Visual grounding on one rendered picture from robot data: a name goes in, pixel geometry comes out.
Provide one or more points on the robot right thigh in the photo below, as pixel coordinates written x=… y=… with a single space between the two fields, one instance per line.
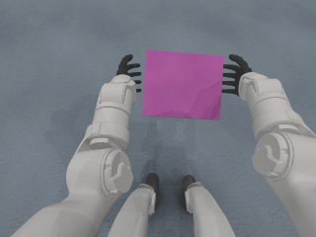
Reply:
x=209 y=220

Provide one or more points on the left robot forearm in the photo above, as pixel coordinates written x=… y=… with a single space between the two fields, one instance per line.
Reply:
x=109 y=128

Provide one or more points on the left robot upper arm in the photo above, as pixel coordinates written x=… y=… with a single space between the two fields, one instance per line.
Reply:
x=95 y=180

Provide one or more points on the right robot forearm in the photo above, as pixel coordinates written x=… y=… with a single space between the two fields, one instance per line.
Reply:
x=269 y=106

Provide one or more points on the robot left shin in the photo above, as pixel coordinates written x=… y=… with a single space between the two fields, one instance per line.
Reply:
x=144 y=186

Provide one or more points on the carton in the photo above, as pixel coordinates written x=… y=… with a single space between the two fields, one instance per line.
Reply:
x=182 y=85

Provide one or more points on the robot left hand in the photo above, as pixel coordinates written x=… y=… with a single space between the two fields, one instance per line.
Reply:
x=124 y=67

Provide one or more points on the right robot upper arm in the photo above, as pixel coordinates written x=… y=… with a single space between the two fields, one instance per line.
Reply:
x=287 y=161

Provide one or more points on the robot right hand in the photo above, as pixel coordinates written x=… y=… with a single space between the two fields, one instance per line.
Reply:
x=239 y=71

